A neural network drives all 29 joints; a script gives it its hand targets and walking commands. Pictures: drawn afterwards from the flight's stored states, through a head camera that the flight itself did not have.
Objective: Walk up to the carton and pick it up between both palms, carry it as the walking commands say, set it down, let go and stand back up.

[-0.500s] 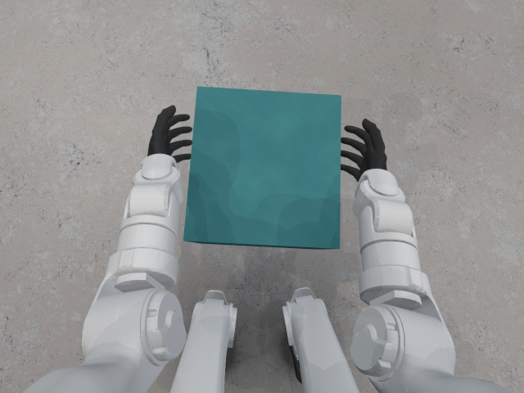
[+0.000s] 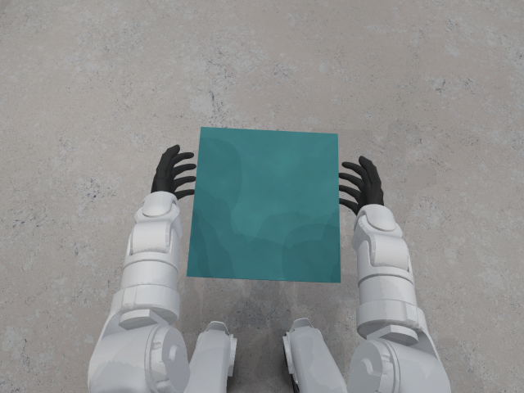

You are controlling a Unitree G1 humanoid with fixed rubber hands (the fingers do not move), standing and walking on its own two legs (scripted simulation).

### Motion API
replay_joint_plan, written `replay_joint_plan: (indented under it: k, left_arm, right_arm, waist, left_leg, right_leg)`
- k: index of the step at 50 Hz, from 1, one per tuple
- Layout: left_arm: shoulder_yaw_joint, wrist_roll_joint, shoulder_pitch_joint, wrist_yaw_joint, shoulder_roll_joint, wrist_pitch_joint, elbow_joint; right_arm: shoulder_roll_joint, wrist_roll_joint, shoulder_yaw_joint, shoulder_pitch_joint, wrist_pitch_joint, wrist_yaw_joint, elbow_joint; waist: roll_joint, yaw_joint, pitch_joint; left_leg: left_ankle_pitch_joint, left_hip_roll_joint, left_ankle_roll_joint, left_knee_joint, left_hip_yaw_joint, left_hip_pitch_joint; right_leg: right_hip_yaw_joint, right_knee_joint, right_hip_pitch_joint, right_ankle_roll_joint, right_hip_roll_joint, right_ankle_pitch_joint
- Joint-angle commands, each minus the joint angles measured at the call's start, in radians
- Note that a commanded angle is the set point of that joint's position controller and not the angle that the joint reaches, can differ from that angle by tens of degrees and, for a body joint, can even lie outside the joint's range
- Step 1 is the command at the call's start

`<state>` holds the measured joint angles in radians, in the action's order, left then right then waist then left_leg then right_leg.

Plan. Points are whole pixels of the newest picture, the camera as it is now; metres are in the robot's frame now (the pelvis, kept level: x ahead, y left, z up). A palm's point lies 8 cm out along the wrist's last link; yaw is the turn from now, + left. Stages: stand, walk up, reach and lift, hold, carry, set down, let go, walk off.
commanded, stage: reach and lift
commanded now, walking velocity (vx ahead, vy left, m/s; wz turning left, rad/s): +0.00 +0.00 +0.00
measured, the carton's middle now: (264, 211) +0.42 -0.01 -0.14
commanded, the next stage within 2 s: none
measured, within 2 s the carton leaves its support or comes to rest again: neither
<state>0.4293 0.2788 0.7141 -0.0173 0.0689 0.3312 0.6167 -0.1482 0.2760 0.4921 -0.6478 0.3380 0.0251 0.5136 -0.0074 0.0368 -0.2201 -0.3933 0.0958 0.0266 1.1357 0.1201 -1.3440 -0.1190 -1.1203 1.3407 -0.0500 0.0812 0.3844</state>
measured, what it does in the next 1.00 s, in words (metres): rises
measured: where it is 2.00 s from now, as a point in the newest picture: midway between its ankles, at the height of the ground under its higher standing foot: (258, 382)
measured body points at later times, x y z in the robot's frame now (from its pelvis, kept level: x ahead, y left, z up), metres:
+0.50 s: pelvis +0.02 +0.00 +0.06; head +0.16 +0.00 +0.49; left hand +0.41 +0.15 +0.02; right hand +0.38 -0.17 +0.02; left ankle +0.06 +0.12 -0.63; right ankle +0.06 -0.14 -0.63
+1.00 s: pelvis +0.04 +0.00 +0.11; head +0.09 +0.00 +0.55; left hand +0.39 +0.15 +0.09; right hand +0.37 -0.18 +0.09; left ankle +0.06 +0.12 -0.63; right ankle +0.06 -0.14 -0.63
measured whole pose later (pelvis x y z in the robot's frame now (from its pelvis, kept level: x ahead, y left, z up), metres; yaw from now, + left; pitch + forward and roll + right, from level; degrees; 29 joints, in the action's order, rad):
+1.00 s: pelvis +0.04 +0.00 +0.11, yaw +0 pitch +12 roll +0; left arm 0.37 0.32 0.41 0.05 0.14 0.44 0.48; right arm -0.18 0.32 0.40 -0.37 0.46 -0.01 0.40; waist 0.00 0.04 -0.11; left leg -0.21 0.06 0.01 0.51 0.13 -0.51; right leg -0.13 -0.50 0.51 -0.03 0.04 0.20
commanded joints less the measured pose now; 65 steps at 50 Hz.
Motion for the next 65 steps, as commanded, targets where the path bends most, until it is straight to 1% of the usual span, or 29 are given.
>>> replay_joint_plan:
  k: [1,9,20,34,46,53,57,65]
  left_arm:
    - [-0.539,-0.142,0.463,0.301,0.98,-0.004,0.08]
    - [-0.549,-0.133,0.391,0.317,0.975,0.004,0.057]
    - [-0.546,-0.118,0.309,0.334,0.969,0.02,0.033]
    - [-0.566,-0.117,0.217,0.341,0.973,0.047,-0.009]
    - [-0.58,-0.129,0.145,0.334,0.948,0.092,-0.054]
    - [-0.595,-0.141,0.124,0.328,0.938,0.128,-0.086]
    - [-0.596,-0.145,0.117,0.327,0.935,0.155,-0.105]
    - [-0.642,-0.182,0.099,0.328,0.936,0.219,-0.184]
  right_arm:
    - [-0.931,-0.145,-0.596,-0.533,0.001,-0.294,0.086]
    - [-0.936,-0.135,-0.617,-0.454,0.011,-0.296,0.053]
    - [-0.935,-0.115,-0.619,-0.366,0.028,-0.302,0.025]
    - [-0.93,-0.107,-0.634,-0.267,0.055,-0.311,-0.009]
    - [-0.936,-0.127,-0.648,-0.18,0.102,-0.303,-0.025]
    - [-0.939,-0.142,-0.655,-0.151,0.141,-0.294,-0.039]
    - [-0.944,-0.152,-0.661,-0.144,0.17,-0.29,-0.046]
    - [-0.949,-0.189,-0.697,-0.124,0.238,-0.288,-0.11]
  waist:
    - [-0.026,0.002,-0.697]
    - [-0.02,0.0,-0.651]
    - [-0.011,-0.002,-0.552]
    - [-0.015,0.003,-0.449]
    - [-0.011,0.003,-0.324]
    - [-0.005,0.007,-0.233]
    - [0.001,0.004,-0.171]
    - [0.004,0.005,-0.098]
  left_leg:
    - [0.262,0.05,-0.016,-0.164,-0.114,0.464]
    - [0.297,0.043,-0.021,-0.253,-0.103,0.539]
    - [0.331,0.031,-0.024,-0.387,-0.092,0.67]
    - [0.398,0.016,-0.017,-0.541,-0.077,0.879]
    - [0.407,0.007,-0.019,-0.657,-0.064,1.03]
    - [0.378,0.0,-0.02,-0.72,-0.063,1.107]
    - [0.353,-0.003,-0.022,-0.747,-0.068,1.133]
    - [0.352,-0.006,-0.024,-0.793,-0.066,1.223]
  right_leg:
    - [0.141,0.133,-0.448,0.013,0.063,-0.282]
    - [0.123,0.226,-0.56,0.013,0.051,-0.329]
    - [0.106,0.365,-0.696,0.016,0.032,-0.36]
    - [0.101,0.513,-0.862,0.024,0.019,-0.407]
    - [0.091,0.63,-1.028,0.029,0.016,-0.42]
    - [0.083,0.699,-1.126,0.027,0.013,-0.398]
    - [0.081,0.73,-1.165,0.025,0.013,-0.377]
    - [0.079,0.775,-1.236,0.022,0.01,-0.373]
